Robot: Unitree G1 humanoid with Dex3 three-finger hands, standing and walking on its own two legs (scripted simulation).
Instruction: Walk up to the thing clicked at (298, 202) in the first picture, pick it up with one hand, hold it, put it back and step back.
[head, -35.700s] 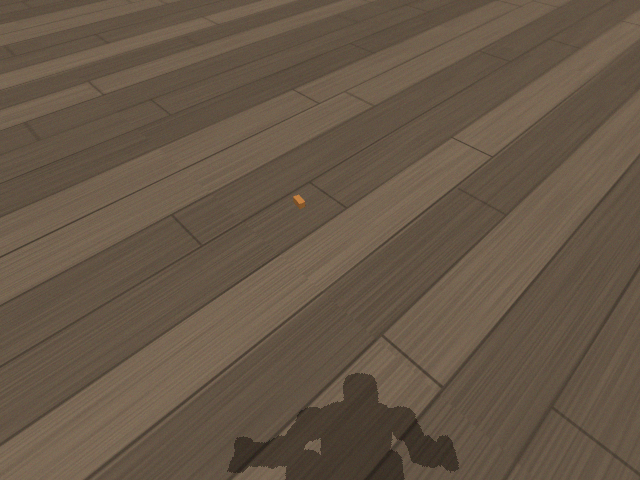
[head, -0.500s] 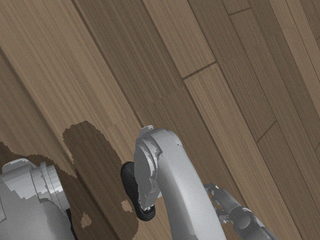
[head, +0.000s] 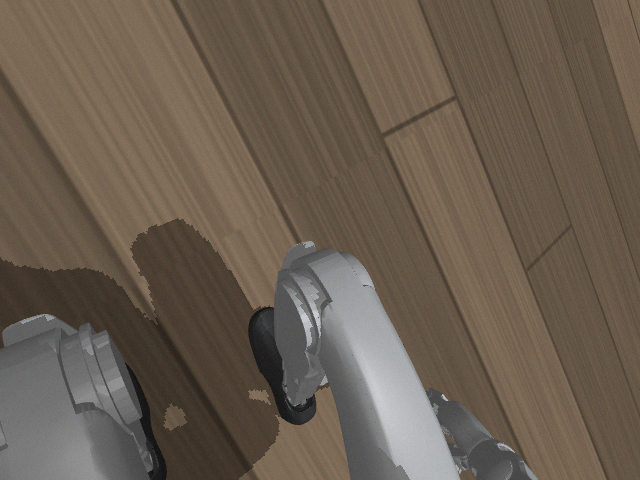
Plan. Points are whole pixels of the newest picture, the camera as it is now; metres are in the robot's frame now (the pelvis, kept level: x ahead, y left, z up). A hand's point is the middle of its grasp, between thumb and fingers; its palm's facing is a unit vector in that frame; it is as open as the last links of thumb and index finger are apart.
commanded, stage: approach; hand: left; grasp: from above
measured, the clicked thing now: out of the picture +0.51 +0.42 -0.31
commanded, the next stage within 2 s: none
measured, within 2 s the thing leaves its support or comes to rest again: neither
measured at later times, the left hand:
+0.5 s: hand out of the picture +0.46 +0.41 -0.18, palm faces -0.47 -0.12 -0.87, open 11.3 cm
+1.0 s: hand out of the picture +0.49 +0.42 -0.17, palm faces -0.39 -0.12 -0.91, open 10.9 cm
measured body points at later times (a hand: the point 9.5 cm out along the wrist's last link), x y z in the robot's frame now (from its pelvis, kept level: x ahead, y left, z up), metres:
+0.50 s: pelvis -0.01 +0.00 -0.01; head +0.26 +0.12 +0.33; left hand +0.48 +0.41 -0.13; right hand +0.07 -0.25 -0.08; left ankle +0.08 +0.12 -0.29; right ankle +0.11 -0.12 -0.29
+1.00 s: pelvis +0.00 +0.00 +0.00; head +0.27 +0.14 +0.33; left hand +0.51 +0.42 -0.12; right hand +0.10 -0.26 -0.07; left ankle +0.08 +0.12 -0.29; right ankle +0.11 -0.12 -0.29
